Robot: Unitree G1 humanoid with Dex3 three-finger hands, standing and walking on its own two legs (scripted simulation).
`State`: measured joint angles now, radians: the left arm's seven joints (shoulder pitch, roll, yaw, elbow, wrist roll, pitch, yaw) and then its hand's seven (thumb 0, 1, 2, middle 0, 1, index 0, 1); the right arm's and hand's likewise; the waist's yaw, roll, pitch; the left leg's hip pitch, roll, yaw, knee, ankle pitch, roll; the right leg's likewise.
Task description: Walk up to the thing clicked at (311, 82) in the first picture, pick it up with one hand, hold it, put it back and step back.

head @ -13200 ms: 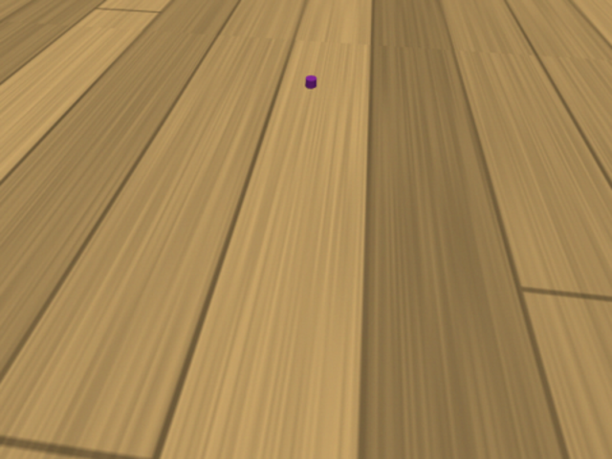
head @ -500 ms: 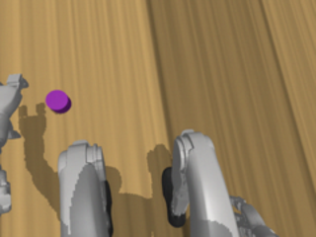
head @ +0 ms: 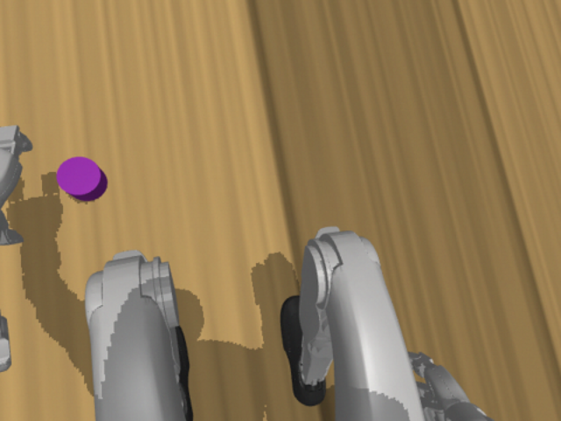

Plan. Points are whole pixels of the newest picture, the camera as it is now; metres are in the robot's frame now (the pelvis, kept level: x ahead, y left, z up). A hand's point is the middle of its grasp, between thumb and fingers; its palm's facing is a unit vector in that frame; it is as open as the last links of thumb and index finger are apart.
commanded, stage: rise first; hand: left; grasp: from above
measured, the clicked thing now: (83, 179) +0.47 +0.28 -0.30
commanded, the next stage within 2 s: approach in 1.84 s
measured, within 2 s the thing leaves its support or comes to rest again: neither
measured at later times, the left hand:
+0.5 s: hand (10, 194) +0.42 +0.34 -0.18, palm faces -0.44 -0.10 -0.89, open 14.1 cm
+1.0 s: hand (17, 182) +0.43 +0.33 -0.18, palm faces -0.44 -0.09 -0.89, open 14.0 cm
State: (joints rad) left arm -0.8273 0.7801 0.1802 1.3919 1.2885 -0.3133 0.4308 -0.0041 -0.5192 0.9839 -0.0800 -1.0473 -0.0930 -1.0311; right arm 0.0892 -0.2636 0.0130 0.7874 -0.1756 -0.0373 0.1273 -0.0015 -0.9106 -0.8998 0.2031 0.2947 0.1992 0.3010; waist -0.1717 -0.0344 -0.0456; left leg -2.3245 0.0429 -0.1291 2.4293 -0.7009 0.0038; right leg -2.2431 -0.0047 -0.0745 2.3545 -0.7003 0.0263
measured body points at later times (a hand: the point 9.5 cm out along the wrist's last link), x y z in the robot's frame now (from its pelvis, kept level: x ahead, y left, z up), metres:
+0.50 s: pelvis +0.00 +0.00 -0.01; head +0.24 +0.07 +0.36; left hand +0.44 +0.34 -0.13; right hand +0.07 -0.28 -0.12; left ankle +0.07 +0.13 -0.29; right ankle +0.09 -0.12 -0.29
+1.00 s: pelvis +0.00 +0.00 -0.01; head +0.24 +0.07 +0.36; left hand +0.45 +0.34 -0.13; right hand +0.05 -0.28 -0.11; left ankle +0.07 +0.13 -0.29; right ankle +0.09 -0.12 -0.29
